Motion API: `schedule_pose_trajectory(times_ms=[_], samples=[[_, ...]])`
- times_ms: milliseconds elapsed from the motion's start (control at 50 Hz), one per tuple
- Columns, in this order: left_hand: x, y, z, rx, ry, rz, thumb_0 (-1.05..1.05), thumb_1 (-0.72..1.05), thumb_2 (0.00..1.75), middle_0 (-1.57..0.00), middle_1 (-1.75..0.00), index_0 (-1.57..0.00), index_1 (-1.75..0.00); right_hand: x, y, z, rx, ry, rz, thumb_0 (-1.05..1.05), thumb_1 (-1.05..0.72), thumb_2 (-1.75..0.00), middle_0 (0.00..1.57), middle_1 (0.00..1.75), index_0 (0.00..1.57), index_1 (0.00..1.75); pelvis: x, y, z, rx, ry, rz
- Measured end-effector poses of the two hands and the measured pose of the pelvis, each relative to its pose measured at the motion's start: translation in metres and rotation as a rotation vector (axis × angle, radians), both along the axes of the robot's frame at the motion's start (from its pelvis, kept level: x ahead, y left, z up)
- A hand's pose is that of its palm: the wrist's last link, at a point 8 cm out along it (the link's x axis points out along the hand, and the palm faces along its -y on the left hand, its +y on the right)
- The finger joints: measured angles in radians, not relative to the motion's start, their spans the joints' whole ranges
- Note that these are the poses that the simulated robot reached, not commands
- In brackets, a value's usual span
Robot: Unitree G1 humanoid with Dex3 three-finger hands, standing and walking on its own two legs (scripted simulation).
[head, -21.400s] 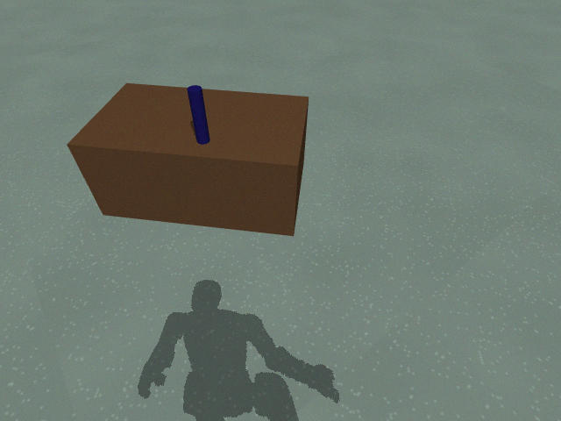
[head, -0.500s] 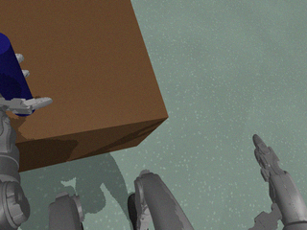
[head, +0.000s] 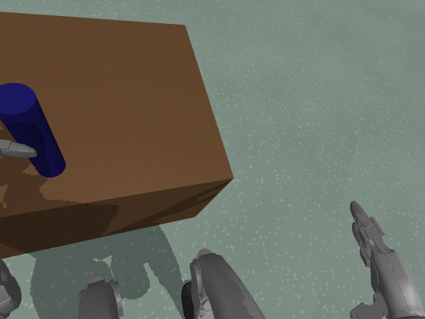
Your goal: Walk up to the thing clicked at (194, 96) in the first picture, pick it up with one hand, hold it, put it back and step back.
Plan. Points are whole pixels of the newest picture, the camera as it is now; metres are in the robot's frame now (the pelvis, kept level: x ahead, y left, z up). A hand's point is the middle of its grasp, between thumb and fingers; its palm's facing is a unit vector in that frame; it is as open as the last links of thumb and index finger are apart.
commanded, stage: rise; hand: left
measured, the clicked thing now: (36, 139) +0.50 +0.20 -0.06
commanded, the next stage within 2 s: home in 0.12 s
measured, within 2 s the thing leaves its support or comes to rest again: neither
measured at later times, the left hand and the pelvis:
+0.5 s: hand out of the picture +0.45 +0.34 +0.11, palm faces +0.36 -0.86 -0.36, open 17.2 cm; pelvis +0.03 +0.01 +0.10, yaw +1 degrees
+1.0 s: hand out of the picture +0.25 +0.20 +0.08, palm faces +0.17 -0.96 -0.24, open 17.6 cm; pelvis +0.06 +0.00 +0.14, yaw +2 degrees
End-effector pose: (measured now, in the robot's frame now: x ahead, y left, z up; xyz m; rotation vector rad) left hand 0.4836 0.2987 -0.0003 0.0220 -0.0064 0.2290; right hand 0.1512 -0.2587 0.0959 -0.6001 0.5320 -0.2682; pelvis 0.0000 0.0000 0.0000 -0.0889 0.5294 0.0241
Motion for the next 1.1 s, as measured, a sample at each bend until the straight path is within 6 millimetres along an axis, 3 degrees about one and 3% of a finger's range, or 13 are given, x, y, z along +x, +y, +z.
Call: schedule_pose_trajectory(times_ms=[140, 300, 360, 420, 520, 620, 800, 1000, 1100], samples=[[-0.012, 0.024, 0.044, 0.059, 0.11, -0.014, -0.01, -0.55, 0.03, -0.08, -0.04, -0.09, -0.03, 0.005, 0.011, -0.006, 0.122, 0.026, 0.0, -0.01, 0.53, -0.05, 0.06, 0.06, 0.07, 0.05, 0.005, 0.004, 0.027, 0.006, -0.049, 0.004], [-0.039, 0.056, 0.087, 0.169, 0.336, 0.134, -0.01, -0.54, 0.07, -0.08, -0.06, -0.08, -0.06, 0.004, 0.014, -0.003, 0.225, 0.12, -0.046, -0.01, 0.46, -0.09, 0.08, 0.08, 0.08, 0.07, 0.017, 0.008, 0.068, 0.024, -0.117, -0.001], [-0.046, 0.069, 0.111, 0.198, 0.349, 0.198, -0.01, -0.51, 0.09, -0.07, -0.06, -0.08, -0.06, 0.009, 0.017, -0.002, 0.246, 0.139, -0.058, -0.01, 0.35, -0.18, 0.09, 0.11, 0.1, 0.1, 0.021, 0.008, 0.08, 0.029, -0.146, 0.002], [-0.053, 0.075, 0.128, 0.219, 0.361, 0.227, -0.01, -0.49, 0.1, -0.07, -0.06, -0.07, -0.07, 0.023, 0.031, -0.002, 0.294, 0.139, -0.024, -0.01, 0.2, -0.3, 0.11, 0.14, 0.12, 0.14, 0.025, 0.008, 0.09, 0.032, -0.167, 0.004], [-0.076, 0.074, 0.137, 0.236, 0.423, 0.22, -0.01, -0.49, 0.1, -0.07, -0.06, -0.07, -0.06, 0.044, 0.058, 0.005, 0.389, 0.11, 0.047, 0.0, -0.11, -0.47, 0.13, 0.19, 0.14, 0.18, 0.033, 0.009, 0.105, 0.038, -0.202, 0.007], [-0.11, 0.055, 0.125, 0.218, 0.506, 0.17, -0.01, -0.51, 0.08, -0.06, -0.06, -0.06, -0.06, 0.047, 0.055, 0.005, 0.416, 0.139, 0.024, 0.0, -0.36, -0.6, 0.16, 0.22, 0.16, 0.21, 0.043, 0.011, 0.119, 0.045, -0.242, 0.009], [-0.18, -0.007, 0.101, 0.143, 0.557, 0.077, -0.01, -0.55, 0.05, -0.06, -0.05, -0.06, -0.05, 0.057, 0.045, 0.006, 0.406, 0.163, -0.018, 0.01, -0.7, -0.79, 0.18, 0.27, 0.19, 0.27, 0.052, 0.008, 0.132, 0.064, -0.311, 0.01], [-0.259, -0.056, 0.1, 0.092, 0.629, 0.029, -0.01, -0.58, 0.04, -0.06, -0.04, -0.06, -0.05, 0.068, 0.041, 0.004, 0.434, 0.125, -0.027, 0.01, -0.85, -0.87, 0.2, 0.3, 0.2, 0.29, 0.059, 0.0, 0.135, 0.081, -0.352, 0.014], [-0.288, -0.074, 0.097, 0.067, 0.67, 0.017, -0.01, -0.58, 0.04, -0.06, -0.04, -0.06, -0.05, 0.069, 0.036, 0.004, 0.431, 0.112, -0.022, 0.02, -0.87, -0.89, 0.2, 0.3, 0.21, 0.29, 0.058, -0.005, 0.134, 0.09, -0.36, 0.016]])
